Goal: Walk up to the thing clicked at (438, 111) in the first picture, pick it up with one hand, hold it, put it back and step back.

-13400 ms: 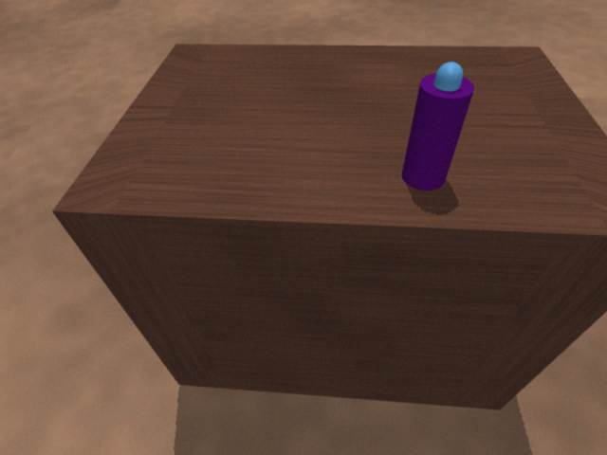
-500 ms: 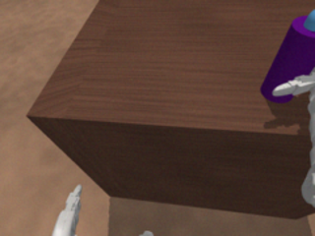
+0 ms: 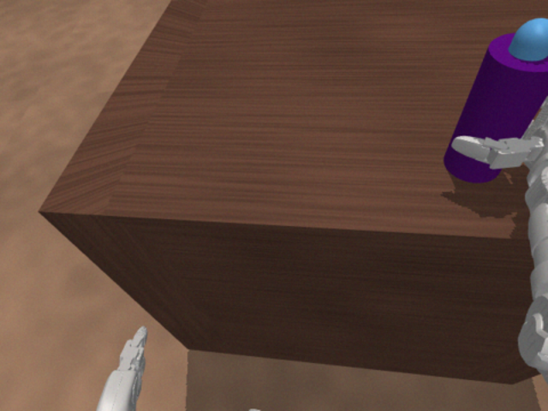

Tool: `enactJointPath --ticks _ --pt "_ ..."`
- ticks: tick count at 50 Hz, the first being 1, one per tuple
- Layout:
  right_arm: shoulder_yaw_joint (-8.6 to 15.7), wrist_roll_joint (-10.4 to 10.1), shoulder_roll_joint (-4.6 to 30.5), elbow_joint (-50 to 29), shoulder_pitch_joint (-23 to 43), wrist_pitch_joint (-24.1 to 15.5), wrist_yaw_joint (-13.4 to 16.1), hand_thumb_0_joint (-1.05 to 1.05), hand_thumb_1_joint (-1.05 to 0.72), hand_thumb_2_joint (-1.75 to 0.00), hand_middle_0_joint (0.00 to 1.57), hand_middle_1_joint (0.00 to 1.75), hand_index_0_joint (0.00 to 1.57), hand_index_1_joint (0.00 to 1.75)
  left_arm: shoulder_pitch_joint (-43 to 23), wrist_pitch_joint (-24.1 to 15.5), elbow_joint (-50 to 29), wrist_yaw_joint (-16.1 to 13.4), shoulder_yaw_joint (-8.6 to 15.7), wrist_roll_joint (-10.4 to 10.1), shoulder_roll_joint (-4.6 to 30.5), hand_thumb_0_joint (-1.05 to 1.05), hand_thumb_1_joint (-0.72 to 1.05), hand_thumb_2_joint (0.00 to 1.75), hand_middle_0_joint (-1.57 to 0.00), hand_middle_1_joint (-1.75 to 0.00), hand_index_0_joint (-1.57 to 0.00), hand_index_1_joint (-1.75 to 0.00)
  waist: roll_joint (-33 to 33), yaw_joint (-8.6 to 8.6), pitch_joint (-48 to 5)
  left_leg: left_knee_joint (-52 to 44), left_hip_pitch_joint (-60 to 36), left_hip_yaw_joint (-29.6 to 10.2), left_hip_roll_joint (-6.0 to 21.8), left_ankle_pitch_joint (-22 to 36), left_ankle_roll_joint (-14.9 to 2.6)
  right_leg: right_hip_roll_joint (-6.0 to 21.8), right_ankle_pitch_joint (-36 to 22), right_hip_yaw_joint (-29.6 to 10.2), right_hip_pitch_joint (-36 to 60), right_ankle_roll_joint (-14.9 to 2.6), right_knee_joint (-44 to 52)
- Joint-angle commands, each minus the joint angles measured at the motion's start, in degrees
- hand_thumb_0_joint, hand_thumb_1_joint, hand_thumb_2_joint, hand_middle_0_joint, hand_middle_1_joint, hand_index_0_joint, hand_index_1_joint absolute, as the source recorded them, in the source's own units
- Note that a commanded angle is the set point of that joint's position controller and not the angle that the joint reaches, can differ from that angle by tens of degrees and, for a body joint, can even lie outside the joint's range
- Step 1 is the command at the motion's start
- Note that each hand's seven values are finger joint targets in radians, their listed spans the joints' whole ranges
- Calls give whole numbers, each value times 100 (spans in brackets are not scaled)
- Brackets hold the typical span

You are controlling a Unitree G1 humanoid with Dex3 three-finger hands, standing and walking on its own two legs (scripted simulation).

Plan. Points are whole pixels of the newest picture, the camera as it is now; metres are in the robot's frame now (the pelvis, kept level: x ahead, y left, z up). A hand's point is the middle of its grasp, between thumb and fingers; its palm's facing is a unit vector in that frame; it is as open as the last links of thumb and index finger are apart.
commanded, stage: settle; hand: right
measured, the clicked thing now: (500, 105) +0.50 -0.20 +0.17
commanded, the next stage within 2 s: lift in 0.84 s
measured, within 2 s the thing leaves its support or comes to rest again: leaves its support in 0.34 s
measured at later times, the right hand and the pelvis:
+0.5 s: hand (501, 111) +0.49 -0.21 +0.17, palm faces +0.14 +0.99 -0.01, open 10.7 cm; pelvis +0.01 +0.00 +0.01, yaw +0 degrees
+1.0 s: hand (507, 99) +0.48 -0.20 +0.19, palm faces +0.13 +0.99 -0.01, open 10.8 cm; pelvis +0.00 +0.01 +0.02, yaw +0 degrees
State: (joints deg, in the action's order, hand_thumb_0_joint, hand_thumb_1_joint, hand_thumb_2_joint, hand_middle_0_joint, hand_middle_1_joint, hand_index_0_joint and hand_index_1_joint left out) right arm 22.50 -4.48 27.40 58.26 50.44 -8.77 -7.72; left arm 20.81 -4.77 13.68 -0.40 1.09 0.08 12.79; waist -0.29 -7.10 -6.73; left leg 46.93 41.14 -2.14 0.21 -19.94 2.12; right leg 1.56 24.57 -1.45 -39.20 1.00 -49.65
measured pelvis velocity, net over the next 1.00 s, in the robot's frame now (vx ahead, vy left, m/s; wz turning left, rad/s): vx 0.00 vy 0.01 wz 0.00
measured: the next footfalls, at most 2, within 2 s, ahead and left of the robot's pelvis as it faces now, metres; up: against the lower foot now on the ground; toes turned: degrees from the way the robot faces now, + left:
none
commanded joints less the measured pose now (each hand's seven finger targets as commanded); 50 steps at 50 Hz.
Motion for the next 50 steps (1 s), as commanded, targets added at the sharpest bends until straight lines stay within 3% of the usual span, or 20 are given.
enactJointPath --ticks 1,3,6,9,12,14,18,20,24,26,30,32,35,38,41,43,44,47,49,50 --pt "-26 -199 805 -352 1777 -195 -50 0 -16 -106 110 119 113 119 414 -210 -243 -18 493 -76 747 0 -53 4 -6 -6 -7 -6 476 -15 -1454 -502 -845 382 -166 1415 -252 -83 -2013 47 1076 -68 698" --pt "559 -83 2311 -2621 3525 -491 -30 0 -22 -115 113 124 116 124 -969 -381 -1804 -121 848 -95 1311 0 -57 6 -6 -5 -6 -6 931 159 -4026 -280 -1860 281 -109 2386 -263 -81 -2892 102 2093 -63 505" --pt "-401 -198 472 -515 2170 -133 -231 0 -24 -128 119 135 123 135 239 -188 -110 -103 372 -104 649 0 -56 6 -6 -5 -5 -6 234 -66 -1594 -513 -1165 406 -190 1682 -261 -93 -2246 35 1266 -100 747" --pt "640 -209 2601 -2915 4264 -447 -64 0 -21 -129 119 137 123 137 -1238 -404 -1748 -284 732 -144 1327 0 -58 7 -6 -5 -5 -6 668 214 -4167 -421 -2075 272 -109 2250 -198 -106 -2572 123 2252 -139 640" --pt "-377 -331 523 -539 2308 -16 -154 0 -13 -132 118 140 124 140 717 -145 273 -140 119 -117 405 0 -55 5 -6 -6 -6 -6 332 -65 -1192 -756 -1104 370 -173 1392 -225 -133 -1824 100 1387 -134 972" --pt "448 -266 2251 -2599 4048 -322 37 0 -16 -127 117 135 122 135 -520 -346 -1099 -235 531 -146 981 0 -56 6 -6 -5 -6 -6 861 110 -3250 -652 -1635 272 -112 1999 -185 -118 -2505 161 2269 -128 774" --pt "-234 -367 926 -1423 2902 -27 -33 0 -4 -126 117 136 123 136 445 -236 265 -128 222 -124 450 0 -54 5 -6 -6 -6 -6 820 -15 -1628 -779 -1157 332 -151 1757 -231 -117 -2595 127 1966 -95 852" --pt "664 -390 2596 -3834 4655 -343 136 0 -10 -123 118 133 122 133 -1028 -460 -1331 -273 815 -137 1368 0 -56 6 -6 -5 -5 -5 901 143 -3904 -625 -2046 270 -109 2559 -227 -104 -3177 126 2663 -94 746" --pt "-446 -440 388 -935 2468 179 -73 0 -1 -127 116 136 122 136 -256 -292 -31 -199 329 -155 662 0 -55 6 -5 -6 -5 -6 2 -33 -1662 -823 -1640 352 -157 2083 -236 -106 -2639 77 1767 -131 931" --pt "650 -336 2618 -3240 4270 -154 24 0 -10 -129 119 138 124 138 -1580 -509 -1712 -345 990 -169 1690 0 -57 6 -5 -5 -5 -5 511 254 -4381 -612 -2730 217 -32 3027 -193 -146 -3273 183 2597 -135 784" --pt "-368 -428 574 -810 2689 274 -163 0 -4 -133 121 143 127 143 -108 -237 281 -192 115 -174 422 0 -55 6 -5 -5 -5 -5 155 16 -1202 -958 -1624 293 -105 1951 -236 -123 -2334 148 1569 -141 1123" --pt "712 -301 2744 -3242 4417 -83 -20 0 -12 -132 121 141 126 141 -1510 -505 -1888 -306 630 -183 1361 0 -56 6 -5 -5 -5 -5 491 323 -4290 -700 -2677 240 -71 2834 -175 -119 -3211 186 2683 -118 916" --pt "-371 -397 531 -368 2265 445 -209 0 -3 -137 122 147 128 147 949 -100 1086 -138 118 -135 256 0 -54 5 -5 -5 -5 -5 327 60 -493 -1020 -1479 299 -123 1846 -233 -168 -2214 199 1524 -128 1212" --pt "787 -269 2960 -3515 4450 14 -13 0 -15 -137 121 145 127 145 -702 -469 -1231 -288 823 -138 1417 0 -56 5 -5 -5 -5 -5 996 325 -4048 -786 -2569 149 -16 2827 -173 -206 -3038 299 2844 -138 969" --pt "-374 -440 645 -1252 2792 441 -144 0 -3 -139 119 147 125 147 428 -222 625 -171 328 -157 500 0 -53 4 -5 -6 -5 -5 377 20 -971 -1095 -1488 290 -113 1761 -197 -145 -2048 195 1841 -152 1252" --pt "504 -385 2411 -3648 4767 11 2 0 -15 -135 119 142 124 142 -1634 -607 -1742 -324 761 -179 1393 0 -55 5 -5 -5 -5 -5 517 211 -3926 -955 -2465 211 -47 2372 -151 -132 -2491 219 2686 -170 1088" --pt "825 -332 3058 -3830 4743 89 52 0 -18 -137 123 145 128 145 -865 -492 -1174 -388 763 -149 1367 0 -56 6 -5 -4 -4 -5 807 336 -3815 -869 -2636 183 -27 2564 -167 -200 -2606 288 2617 -154 1053" --pt "-447 -478 508 -949 2738 532 -190 0 -4 -137 117 145 124 145 -185 -311 376 -264 -10 -188 310 0 -54 5 -5 -5 -5 -5 17 99 -1002 -1202 -1644 303 -94 1452 -188 -150 -1586 171 1700 -208 1363" --pt "587 -373 2664 -3524 4662 134 -37 0 -2 -128 119 139 124 139 -1947 -652 -1888 -480 741 -198 1484 0 -54 5 -5 -5 -5 -5 404 337 -4279 -952 -2785 201 -12 2306 -128 -156 -2371 239 2761 -172 1131" --pt "629 -329 2805 -3298 4334 285 -38 0 -4 -131 123 143 128 143 -380 -478 -570 -513 819 -125 1414 0 -54 6 -4 -5 -5 -5 791 346 -3570 -920 -2566 228 -39 2414 -183 -195 -2556 268 2684 -133 1141"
